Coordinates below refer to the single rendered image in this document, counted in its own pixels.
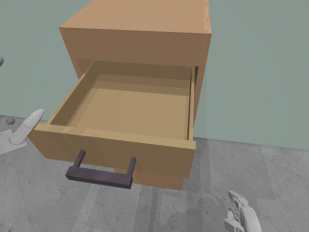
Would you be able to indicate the handle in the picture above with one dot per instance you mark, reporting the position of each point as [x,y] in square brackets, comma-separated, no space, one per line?
[100,177]

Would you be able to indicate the robot right hand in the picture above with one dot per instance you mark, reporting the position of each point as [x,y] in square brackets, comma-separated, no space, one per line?
[244,220]

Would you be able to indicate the robot left hand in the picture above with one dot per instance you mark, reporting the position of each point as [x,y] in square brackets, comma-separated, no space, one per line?
[11,140]

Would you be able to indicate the cabinet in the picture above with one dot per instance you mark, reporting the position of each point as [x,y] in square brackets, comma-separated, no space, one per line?
[168,32]

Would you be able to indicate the drawer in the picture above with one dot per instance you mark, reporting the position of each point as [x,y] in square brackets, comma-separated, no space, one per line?
[118,110]

